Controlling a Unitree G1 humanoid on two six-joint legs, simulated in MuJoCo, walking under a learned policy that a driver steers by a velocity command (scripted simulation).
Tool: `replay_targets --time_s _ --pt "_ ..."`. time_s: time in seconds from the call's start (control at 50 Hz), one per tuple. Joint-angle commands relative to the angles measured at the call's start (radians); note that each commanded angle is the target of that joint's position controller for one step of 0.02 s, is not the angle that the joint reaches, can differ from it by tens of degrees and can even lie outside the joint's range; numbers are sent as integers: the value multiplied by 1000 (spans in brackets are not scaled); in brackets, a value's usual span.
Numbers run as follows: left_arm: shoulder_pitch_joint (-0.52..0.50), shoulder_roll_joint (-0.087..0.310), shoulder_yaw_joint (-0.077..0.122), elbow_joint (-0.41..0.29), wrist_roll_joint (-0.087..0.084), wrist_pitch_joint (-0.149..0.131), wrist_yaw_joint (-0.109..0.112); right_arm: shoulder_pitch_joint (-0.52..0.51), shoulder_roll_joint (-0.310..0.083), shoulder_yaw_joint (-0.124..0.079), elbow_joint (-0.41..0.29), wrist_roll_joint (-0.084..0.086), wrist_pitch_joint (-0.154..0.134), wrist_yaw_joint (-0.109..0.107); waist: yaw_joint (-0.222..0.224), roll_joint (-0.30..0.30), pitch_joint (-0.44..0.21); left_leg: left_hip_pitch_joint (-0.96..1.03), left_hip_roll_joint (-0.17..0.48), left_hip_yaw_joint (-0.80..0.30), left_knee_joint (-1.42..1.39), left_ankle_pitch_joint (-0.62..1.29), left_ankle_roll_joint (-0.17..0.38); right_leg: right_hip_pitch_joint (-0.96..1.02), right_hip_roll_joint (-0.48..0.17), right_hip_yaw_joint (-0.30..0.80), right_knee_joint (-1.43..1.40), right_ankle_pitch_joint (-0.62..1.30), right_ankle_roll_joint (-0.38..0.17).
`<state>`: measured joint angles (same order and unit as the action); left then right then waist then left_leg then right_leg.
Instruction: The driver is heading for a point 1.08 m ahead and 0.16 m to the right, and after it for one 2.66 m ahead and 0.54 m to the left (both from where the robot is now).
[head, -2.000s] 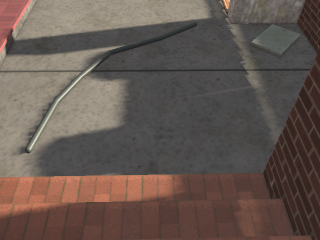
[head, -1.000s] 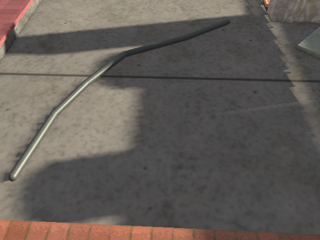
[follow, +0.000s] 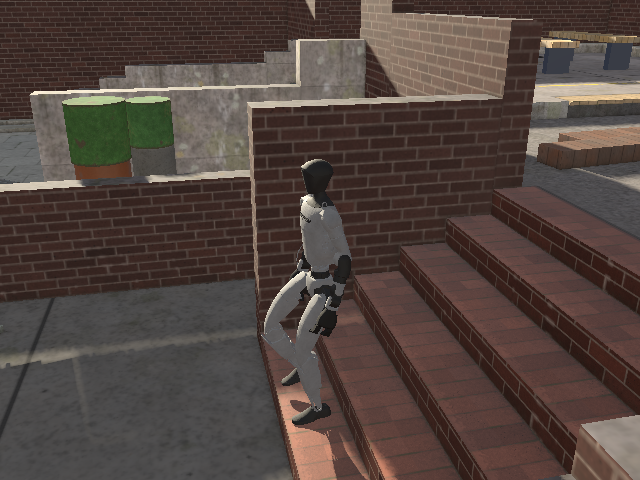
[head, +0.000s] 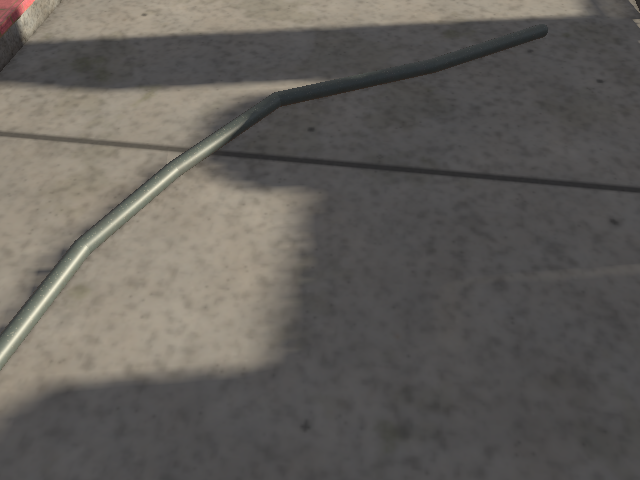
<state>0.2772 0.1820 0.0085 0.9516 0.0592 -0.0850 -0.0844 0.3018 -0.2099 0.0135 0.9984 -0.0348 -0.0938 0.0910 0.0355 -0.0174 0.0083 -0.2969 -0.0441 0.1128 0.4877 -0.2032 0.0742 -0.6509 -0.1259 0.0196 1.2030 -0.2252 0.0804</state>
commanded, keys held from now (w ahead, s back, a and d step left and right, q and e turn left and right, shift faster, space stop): no key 0.74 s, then w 0.26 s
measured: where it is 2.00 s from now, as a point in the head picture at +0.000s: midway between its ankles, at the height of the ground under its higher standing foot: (363, 472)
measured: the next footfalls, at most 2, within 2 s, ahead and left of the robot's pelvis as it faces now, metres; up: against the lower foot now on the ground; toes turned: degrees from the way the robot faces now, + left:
right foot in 0.06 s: +0.08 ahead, -0.15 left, +0.00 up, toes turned -4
left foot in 1.40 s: +0.50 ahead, +0.09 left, -0.17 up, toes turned +1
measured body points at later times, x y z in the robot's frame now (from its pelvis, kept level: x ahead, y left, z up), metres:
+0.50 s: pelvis +0.05 -0.02 +0.00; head +0.07 -0.03 +0.45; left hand +0.16 +0.24 -0.13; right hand +0.15 -0.29 -0.14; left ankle +0.04 +0.08 -0.73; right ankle +0.04 -0.15 -0.73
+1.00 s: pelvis +0.11 -0.04 -0.02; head +0.12 -0.04 +0.43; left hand +0.14 +0.22 -0.17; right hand +0.08 -0.29 -0.17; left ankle +0.03 +0.08 -0.73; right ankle +0.04 -0.13 -0.73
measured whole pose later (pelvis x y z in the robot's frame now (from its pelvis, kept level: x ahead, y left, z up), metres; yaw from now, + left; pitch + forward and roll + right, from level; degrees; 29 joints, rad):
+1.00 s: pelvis +0.11 -0.04 -0.02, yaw +0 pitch -1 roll +0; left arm 0.29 0.21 0.10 1.06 0.06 -0.10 -0.01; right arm 0.38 -0.20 -0.09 1.08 -0.06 -0.09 0.02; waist -0.02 0.00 0.03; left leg -0.19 0.03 0.06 0.72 -0.53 0.12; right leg -0.22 0.01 -0.05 0.75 -0.49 -0.11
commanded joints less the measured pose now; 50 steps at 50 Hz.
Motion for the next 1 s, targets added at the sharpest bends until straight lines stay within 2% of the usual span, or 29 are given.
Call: replay_targets --time_s 0.02,0.04,0.06,0.08,0.1,0.12,0.14,0.16,0.18,0.2,0.22,0.24,0.3,0.32,0.38,0.48,0.74,0.76,0.78,0.8,0.82,0.86,0.88,0.92,0.94,0.96,0.98,1.0 --pt "316 46 33 63 5 14 -6 -148 -134 -9 -78 26 -24 14 148 100 -18 -422 225 -131 -60 452 102 512 35 -39 -169 225 28" --pt "321 85 50 61 -5 6 4 -172 -153 -13 -84 29 -18 32 164 70 -25 -386 235 -141 -31 408 97 542 42 -36 -262 194 29" --pt "296 99 58 57 -21 0 16 -166 -142 -10 -83 37 -12 48 157 35 -23 -322 236 -168 1 383 85 551 33 -30 -384 211 29" --pt "205 119 57 32 -38 -3 26 -116 -115 -8 -75 67 1 58 110 -35 -27 -210 207 -175 10 230 45 516 18 -30 -558 260 16" --pt "45 167 61 1 -33 -5 34 21 -158 -47 -69 69 15 37 -33 -102 -38 -112 131 -120 6 54 9 474 20 -24 -619 266 -39" --pt "-39 178 67 -21 -25 -1 35 67 -187 -65 -60 59 27 12 -71 -87 -38 -87 100 -99 1 -71 4 464 38 -43 -641 162 -68" --pt "-102 170 68 -41 -29 2 39 19 -181 -75 -77 41 31 -8 -76 -49 -54 -75 87 -76 12 -131 2 461 55 -61 -651 53 -74" --pt "-111 136 70 -32 -34 5 32 -37 -160 -78 -101 25 23 -28 -67 -77 2 -61 55 -6 14 -176 -7 344 51 -21 -691 -90 -107" --pt "-91 136 75 -20 -49 6 22 -53 -128 -75 -90 32 16 -32 -54 -48 35 -48 54 -1 6 -185 -16 326 52 -13 -718 -95 -111" --pt "-73 157 86 -11 -58 7 15 -40 -103 -72 -79 44 13 -31 -50 -17 50 -37 56 -13 -8 -113 -18 331 52 -24 -704 -45 -114" --pt "-50 164 93 -4 -60 6 10 -33 -100 -74 -66 51 8 -22 -33 5 25 -2 59 -24 -9 -23 -21 354 57 -39 -689 7 -109" --pt "-33 155 93 10 -52 2 7 -31 -99 -78 -60 48 10 -17 -30 1 12 27 56 -24 -2 55 -22 365 56 -48 -681 62 -107" --pt "-64 140 95 12 -58 5 8 -77 -132 -95 -71 44 8 -12 -25 -7 -50 105 60 -25 15 224 -29 388 67 -78 -658 197 -94" --pt "-77 152 99 9 -58 7 9 -83 -136 -98 -71 42 8 -14 -24 -8 -54 110 59 -23 18 238 -34 394 68 -81 -657 225 -94" --pt "-95 171 108 15 -55 9 9 -87 -143 -104 -62 37 9 -18 -23 -1 -48 105 58 -21 20 226 -44 407 71 -85 -663 239 -95" --pt "-133 180 113 26 -51 6 13 -104 -152 -113 -51 32 12 -20 -23 1 -38 87 60 -19 19 180 -47 427 78 -88 -674 221 -98" --pt "-150 188 111 65 -48 6 23 -105 -154 -122 -7 26 14 -24 -28 13 -21 98 70 -24 15 144 -45 437 89 -96 -690 165 -101" --pt "-124 216 123 73 -40 8 28 -80 -183 -134 1 17 15 -28 -29 14 -20 100 68 -24 7 -3 -29 435 92 -96 -699 14 -116" --pt "-101 242 136 81 -24 8 37 -57 -208 -147 10 1 14 -35 -31 19 20 76 78 -49 -17 -221 6 406 92 -81 -714 -218 -144" --pt "-80 235 139 89 -9 7 47 -36 -204 -152 18 -15 11 -43 -34 24 81 41 100 -95 -43 -419 49 361 80 -48 -729 -402 -183" --pt "-54 204 135 95 0 3 58 -6 -179 -151 26 -23 7 -53 -37 27 124 21 125 -145 -57 -530 93 329 67 -11 -729 -497 -224" --pt "-47 113 110 92 1 -9 73 42 -101 -133 41 -22 -4 -69 -55 44 130 57 173 -223 -58 -544 159 301 59 16 -675 -475 -264" --pt "-67 87 100 81 -5 -15 77 57 -79 -125 43 -18 -9 -74 -72 66 111 99 202 -260 -65 -490 186 286 71 -2 -625 -409 -259" --pt "-97 56 90 51 -7 -24 82 105 -92 -122 51 -13 -12 -76 -91 127 81 152 274 -364 -88 -346 253 257 124 -69 -472 -291 -225" --pt "-85 61 91 43 -5 -31 82 116 -107 -121 58 -11 -10 -76 -83 138 79 160 310 -414 -88 -310 278 250 147 -97 -424 -253 -205" --pt "-98 60 90 31 2 -37 83 127 -105 -114 61 -16 -8 -75 -83 104 93 150 328 -428 -64 -282 289 249 147 -90 -406 -254 -195" --pt "-55 63 91 36 3 -42 82 109 -115 -115 63 -21 -8 -71 -60 92 103 107 316 -398 -9 -273 279 293 145 -94 -419 -251 -194" --pt "46 57 93 61 13 -45 82 38 -104 -111 44 -36 -7 -67 1 42 101 -3 267 -321 94 -287 255 435 142 -100 -486 -205 -204"
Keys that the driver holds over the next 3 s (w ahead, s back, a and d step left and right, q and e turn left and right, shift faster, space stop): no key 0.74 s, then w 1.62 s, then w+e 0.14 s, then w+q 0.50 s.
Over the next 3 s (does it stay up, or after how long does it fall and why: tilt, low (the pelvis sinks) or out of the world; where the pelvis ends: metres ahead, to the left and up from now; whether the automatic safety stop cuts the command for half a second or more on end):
stays up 1.12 -0.07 -0.17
